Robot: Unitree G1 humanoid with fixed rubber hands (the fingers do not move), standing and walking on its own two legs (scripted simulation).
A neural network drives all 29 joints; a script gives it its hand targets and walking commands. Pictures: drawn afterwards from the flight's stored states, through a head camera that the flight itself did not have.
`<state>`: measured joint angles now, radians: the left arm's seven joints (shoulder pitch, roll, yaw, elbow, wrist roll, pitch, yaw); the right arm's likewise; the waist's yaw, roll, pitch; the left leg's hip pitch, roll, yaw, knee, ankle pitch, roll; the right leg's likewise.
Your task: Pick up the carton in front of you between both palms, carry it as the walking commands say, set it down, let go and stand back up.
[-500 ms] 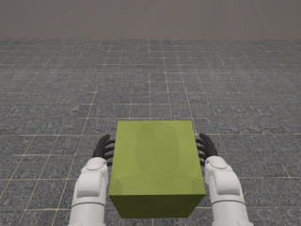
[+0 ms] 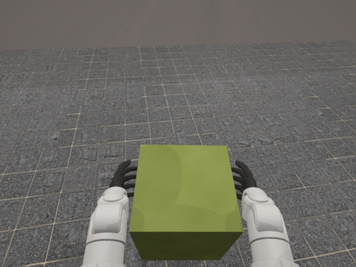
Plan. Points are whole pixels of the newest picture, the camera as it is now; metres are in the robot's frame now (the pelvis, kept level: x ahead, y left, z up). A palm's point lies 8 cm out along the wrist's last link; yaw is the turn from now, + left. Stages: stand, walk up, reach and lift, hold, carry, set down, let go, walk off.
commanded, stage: hold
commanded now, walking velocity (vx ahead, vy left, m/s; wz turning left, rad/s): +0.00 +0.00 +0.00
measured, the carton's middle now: (182, 205) +0.29 -0.01 -0.04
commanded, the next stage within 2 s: set down in 0.08 s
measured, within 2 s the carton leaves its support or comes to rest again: neither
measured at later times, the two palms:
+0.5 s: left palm (117, 187) +0.33 +0.16 -0.03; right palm (231, 189) +0.32 -0.14 -0.02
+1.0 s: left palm (120, 209) +0.37 +0.19 -0.22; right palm (208, 204) +0.38 -0.11 -0.21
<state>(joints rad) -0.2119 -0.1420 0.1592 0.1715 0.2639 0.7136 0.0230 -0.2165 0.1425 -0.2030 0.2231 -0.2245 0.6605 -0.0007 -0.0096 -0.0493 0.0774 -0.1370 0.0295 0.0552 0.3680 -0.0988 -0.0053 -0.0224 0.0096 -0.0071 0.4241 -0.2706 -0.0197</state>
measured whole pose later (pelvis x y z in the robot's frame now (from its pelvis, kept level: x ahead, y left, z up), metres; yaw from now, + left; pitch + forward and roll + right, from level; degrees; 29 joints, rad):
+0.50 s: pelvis -0.02 +0.04 -0.03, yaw -3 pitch +1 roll +0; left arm -0.58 -0.21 0.51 0.55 0.43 0.47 -0.01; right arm -0.60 0.17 -0.56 0.62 -0.48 0.41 0.09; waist 0.01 -0.06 0.11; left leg -0.47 -0.03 0.04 0.65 -0.20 0.04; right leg -0.38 0.01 0.08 0.72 -0.36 0.00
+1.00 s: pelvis -0.04 +0.00 -0.15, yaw -4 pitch +36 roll -1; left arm -0.70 -0.05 0.44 0.56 0.25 0.24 -0.03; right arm -0.71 0.15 -0.41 0.58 -0.19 0.20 -0.08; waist 0.06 -0.08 -0.15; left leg -1.54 0.02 -0.02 1.24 -0.33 -0.01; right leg -1.43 0.08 0.02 1.32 -0.52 -0.01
